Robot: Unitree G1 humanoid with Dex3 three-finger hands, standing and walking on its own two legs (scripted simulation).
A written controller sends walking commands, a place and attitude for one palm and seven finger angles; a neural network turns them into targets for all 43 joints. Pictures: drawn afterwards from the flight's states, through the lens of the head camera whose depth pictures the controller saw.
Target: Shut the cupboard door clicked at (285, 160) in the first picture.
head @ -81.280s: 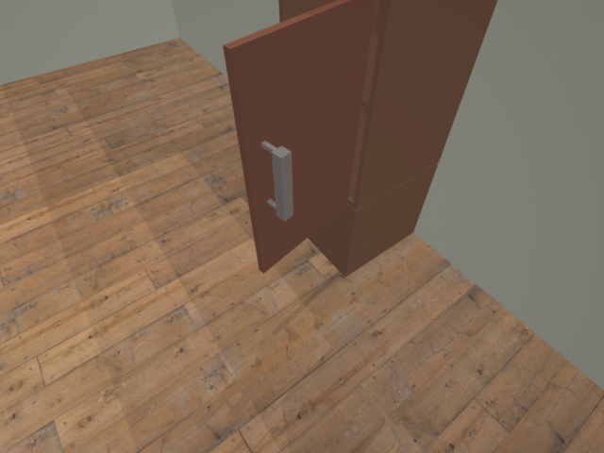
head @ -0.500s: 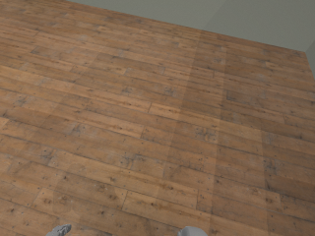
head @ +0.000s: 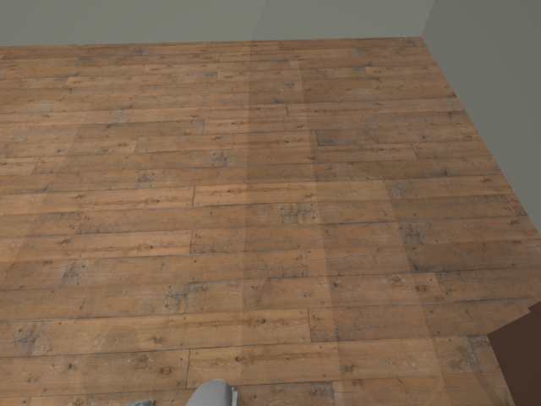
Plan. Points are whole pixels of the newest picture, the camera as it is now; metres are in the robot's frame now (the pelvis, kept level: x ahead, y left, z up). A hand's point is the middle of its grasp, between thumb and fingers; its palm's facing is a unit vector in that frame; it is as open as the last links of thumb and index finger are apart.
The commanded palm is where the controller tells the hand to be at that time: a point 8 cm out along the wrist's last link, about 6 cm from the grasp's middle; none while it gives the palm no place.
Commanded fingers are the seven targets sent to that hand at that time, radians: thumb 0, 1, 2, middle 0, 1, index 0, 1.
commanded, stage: turn to face it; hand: left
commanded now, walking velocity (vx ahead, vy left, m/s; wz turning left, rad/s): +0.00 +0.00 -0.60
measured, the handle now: out of the picture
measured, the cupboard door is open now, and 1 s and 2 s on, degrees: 19 19 19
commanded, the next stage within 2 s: take the last steps up to it in 1.84 s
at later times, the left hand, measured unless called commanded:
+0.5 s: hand (156, 383) +0.17 +0.21 -0.16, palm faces -0.28 -0.93 -0.23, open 7.4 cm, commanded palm none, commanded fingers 0.00 0.90 0.90 -0.20 -0.30 -0.20 -0.30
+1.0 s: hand (213, 364) +0.21 +0.12 -0.18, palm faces -0.53 -0.82 -0.20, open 7.4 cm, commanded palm none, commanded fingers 0.00 0.90 0.90 -0.20 -0.30 -0.20 -0.30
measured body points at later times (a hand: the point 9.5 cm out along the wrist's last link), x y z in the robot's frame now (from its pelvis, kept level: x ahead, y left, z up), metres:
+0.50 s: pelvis +0.01 +0.03 +0.00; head +0.06 +0.03 +0.45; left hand +0.18 +0.26 -0.14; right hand +0.00 -0.23 -0.13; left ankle +0.02 +0.15 -0.74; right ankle -0.04 -0.11 -0.69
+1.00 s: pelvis +0.03 +0.01 -0.01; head +0.08 -0.01 +0.44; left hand +0.23 +0.17 -0.16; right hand -0.03 -0.27 -0.13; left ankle +0.10 +0.11 -0.74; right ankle -0.04 -0.10 -0.74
